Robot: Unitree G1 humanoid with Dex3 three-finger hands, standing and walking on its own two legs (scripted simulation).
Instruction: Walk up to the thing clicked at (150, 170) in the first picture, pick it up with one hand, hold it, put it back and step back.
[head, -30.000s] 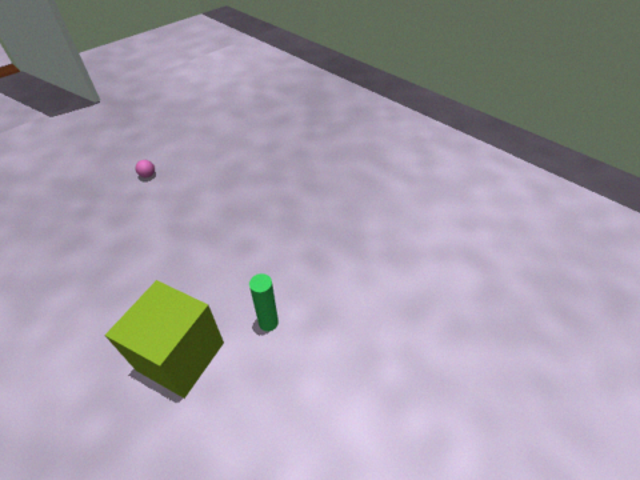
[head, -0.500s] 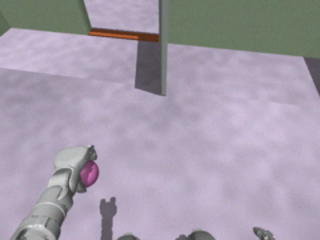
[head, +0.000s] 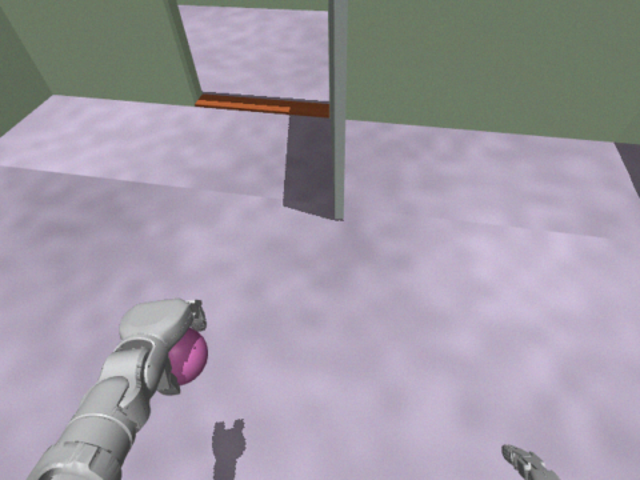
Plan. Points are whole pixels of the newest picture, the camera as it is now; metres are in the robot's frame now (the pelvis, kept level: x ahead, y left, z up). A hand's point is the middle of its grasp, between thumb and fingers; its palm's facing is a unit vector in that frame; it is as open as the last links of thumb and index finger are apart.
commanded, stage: hold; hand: left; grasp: from above
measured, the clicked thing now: (178, 355) +0.32 +0.23 -0.08
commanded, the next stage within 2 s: crouch in 1.50 s
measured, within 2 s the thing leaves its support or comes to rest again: neither
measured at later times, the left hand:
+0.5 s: hand (173, 357) +0.29 +0.21 -0.02, palm faces -0.43 -0.06 -0.90, open 10.8 cm
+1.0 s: hand (172, 351) +0.29 +0.21 -0.01, palm faces -0.43 -0.06 -0.90, open 10.8 cm
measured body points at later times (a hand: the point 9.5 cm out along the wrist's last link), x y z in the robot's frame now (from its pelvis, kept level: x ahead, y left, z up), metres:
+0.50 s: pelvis -0.01 -0.01 +0.01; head +0.00 -0.03 +0.46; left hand +0.31 +0.21 +0.03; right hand +0.14 -0.26 -0.11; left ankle +0.01 +0.13 -0.72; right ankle +0.02 -0.15 -0.72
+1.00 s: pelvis +0.00 -0.01 +0.02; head +0.00 -0.04 +0.47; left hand +0.31 +0.21 +0.05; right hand +0.15 -0.26 -0.10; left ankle +0.01 +0.13 -0.72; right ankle +0.02 -0.15 -0.72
